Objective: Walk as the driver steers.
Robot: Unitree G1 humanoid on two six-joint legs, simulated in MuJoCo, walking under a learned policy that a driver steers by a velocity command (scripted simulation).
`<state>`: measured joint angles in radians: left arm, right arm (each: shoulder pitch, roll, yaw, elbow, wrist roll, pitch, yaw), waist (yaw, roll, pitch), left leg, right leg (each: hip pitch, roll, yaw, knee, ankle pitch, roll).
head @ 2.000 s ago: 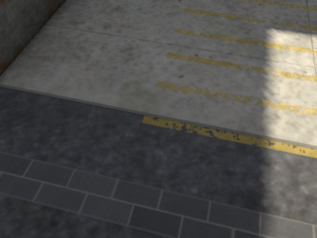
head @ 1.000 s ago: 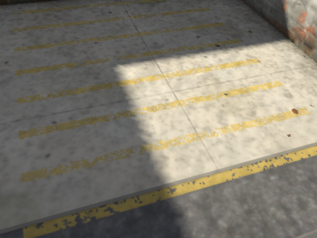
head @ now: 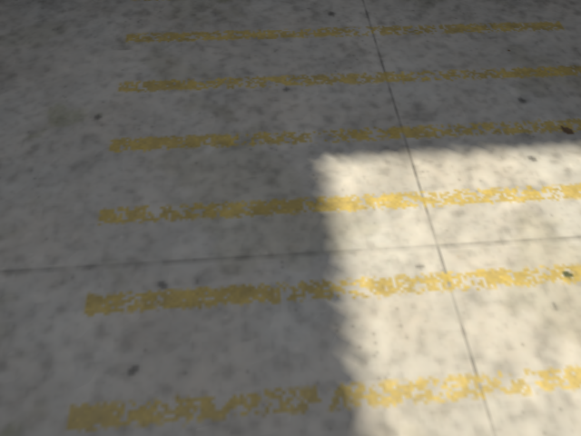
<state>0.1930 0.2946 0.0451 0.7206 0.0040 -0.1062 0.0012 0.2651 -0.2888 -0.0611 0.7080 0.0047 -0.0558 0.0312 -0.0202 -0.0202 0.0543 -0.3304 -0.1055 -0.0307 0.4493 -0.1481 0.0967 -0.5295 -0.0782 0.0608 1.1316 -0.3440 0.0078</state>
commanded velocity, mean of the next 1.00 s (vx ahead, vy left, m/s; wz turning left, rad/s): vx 0.23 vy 0.00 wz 0.39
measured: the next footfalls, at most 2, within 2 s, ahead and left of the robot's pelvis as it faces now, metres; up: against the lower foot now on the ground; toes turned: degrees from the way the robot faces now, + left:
right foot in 0.30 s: +0.36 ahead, -0.14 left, +0.00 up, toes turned +14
left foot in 0.74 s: +0.34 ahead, +0.13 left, +0.00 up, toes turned +22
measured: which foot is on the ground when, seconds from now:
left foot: down 0.00-0.32, up 0.34-0.72, down 0.74-1.00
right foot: up 0.00-0.28, down 0.30-0.76, up 0.78-1.00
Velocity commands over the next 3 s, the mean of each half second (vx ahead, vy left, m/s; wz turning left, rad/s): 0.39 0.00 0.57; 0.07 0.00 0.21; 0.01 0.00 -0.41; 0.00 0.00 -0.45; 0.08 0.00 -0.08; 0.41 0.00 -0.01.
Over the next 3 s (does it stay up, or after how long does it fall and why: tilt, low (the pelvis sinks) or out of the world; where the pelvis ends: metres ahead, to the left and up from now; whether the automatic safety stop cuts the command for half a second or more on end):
stays up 0.57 -0.02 -0.02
